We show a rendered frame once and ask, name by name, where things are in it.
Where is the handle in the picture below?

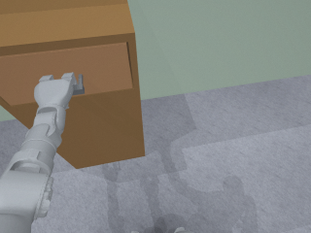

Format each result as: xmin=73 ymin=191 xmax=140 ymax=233
xmin=72 ymin=74 xmax=85 ymax=95

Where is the left robot forearm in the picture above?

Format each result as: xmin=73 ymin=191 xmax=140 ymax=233
xmin=0 ymin=104 xmax=66 ymax=184

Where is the robot left upper arm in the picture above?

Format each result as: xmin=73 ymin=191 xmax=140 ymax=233
xmin=0 ymin=170 xmax=54 ymax=233

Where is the drawer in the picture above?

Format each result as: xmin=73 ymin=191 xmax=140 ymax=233
xmin=0 ymin=42 xmax=132 ymax=106

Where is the cabinet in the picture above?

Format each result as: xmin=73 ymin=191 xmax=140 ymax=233
xmin=0 ymin=0 xmax=146 ymax=169

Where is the robot left hand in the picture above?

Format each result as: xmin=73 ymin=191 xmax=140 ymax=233
xmin=34 ymin=72 xmax=78 ymax=110

